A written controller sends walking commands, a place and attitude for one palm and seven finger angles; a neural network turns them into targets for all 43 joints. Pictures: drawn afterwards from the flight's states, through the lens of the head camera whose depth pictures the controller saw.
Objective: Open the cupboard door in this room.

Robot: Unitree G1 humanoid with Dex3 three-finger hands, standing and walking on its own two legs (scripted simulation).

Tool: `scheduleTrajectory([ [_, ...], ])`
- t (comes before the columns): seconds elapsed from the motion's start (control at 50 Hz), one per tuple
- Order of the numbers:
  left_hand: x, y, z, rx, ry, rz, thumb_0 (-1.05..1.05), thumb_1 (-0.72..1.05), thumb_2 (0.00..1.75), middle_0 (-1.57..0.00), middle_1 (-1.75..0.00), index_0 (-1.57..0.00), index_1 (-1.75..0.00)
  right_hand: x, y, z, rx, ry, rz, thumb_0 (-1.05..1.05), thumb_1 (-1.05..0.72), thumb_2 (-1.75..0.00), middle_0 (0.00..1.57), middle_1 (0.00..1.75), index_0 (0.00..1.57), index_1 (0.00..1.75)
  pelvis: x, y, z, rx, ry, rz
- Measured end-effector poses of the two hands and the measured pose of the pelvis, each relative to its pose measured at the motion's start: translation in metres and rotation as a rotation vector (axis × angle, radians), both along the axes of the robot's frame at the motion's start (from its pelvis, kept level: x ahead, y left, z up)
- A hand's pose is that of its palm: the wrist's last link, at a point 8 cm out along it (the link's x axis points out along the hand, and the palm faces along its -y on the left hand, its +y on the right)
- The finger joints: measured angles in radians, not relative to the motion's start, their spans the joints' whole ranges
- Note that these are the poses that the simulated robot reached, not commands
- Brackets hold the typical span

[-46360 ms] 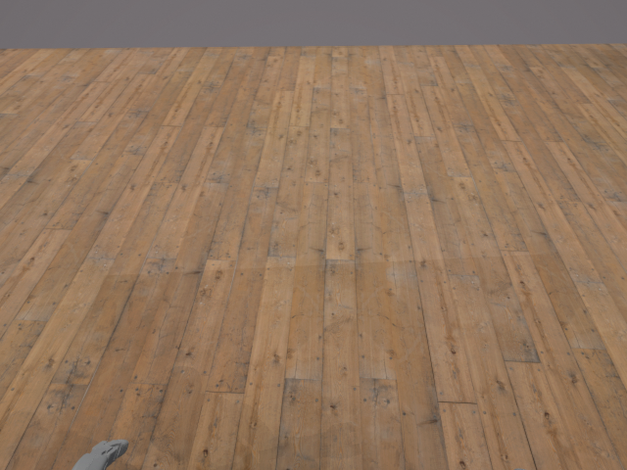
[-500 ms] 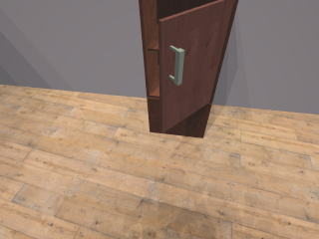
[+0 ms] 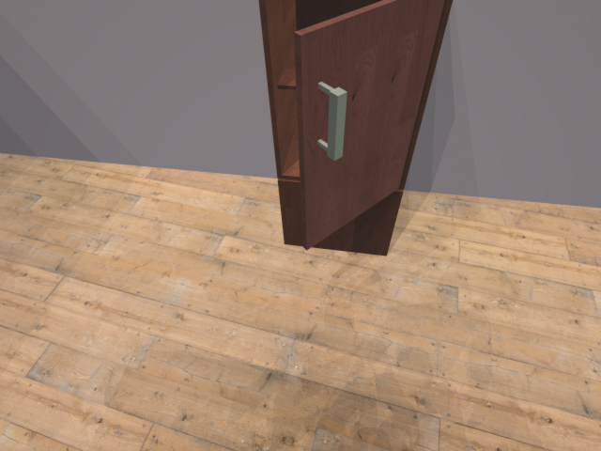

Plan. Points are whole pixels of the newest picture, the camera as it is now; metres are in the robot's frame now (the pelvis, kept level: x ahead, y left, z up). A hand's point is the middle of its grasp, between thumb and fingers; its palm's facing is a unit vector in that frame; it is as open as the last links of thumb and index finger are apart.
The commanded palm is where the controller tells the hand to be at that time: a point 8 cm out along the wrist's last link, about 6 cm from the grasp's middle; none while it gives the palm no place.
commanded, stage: look to check the result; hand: left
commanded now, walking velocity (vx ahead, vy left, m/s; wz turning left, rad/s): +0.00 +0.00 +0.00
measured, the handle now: (329, 121) +0.69 -0.01 +0.06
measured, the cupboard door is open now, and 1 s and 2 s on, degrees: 48 48 48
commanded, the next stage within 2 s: walk to a spot facing it in 0.06 s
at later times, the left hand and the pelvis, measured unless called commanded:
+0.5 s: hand out of the picture +0.07 +0.20 -0.18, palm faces -0.09 -0.96 -0.26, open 7.4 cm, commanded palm none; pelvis +0.00 +0.00 -0.01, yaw -7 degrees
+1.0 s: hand out of the picture +0.11 +0.15 -0.17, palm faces -0.31 -0.91 -0.26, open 7.4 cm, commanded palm none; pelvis -0.01 -0.03 -0.01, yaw -21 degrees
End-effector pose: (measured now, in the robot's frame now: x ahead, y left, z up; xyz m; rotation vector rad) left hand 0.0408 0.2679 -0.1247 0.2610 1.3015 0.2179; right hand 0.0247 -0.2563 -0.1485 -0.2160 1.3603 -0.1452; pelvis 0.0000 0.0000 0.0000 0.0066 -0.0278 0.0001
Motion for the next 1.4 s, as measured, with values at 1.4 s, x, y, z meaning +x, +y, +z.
scheduleTrajectory([
  [1.4, 0.181, -0.119, -0.019, -0.045, -0.103, -0.62, 0.0, 0.91, 0.9, -0.2, -0.3, -0.2, -0.3, -0.113, -0.035, -0.012, -0.068, -0.094, -0.592, 0.0, -0.91, -0.9, 0.2, 0.3, 0.2, 0.3, 0.0, -0.036, -0.027, -0.003, 0.035, -0.596],
])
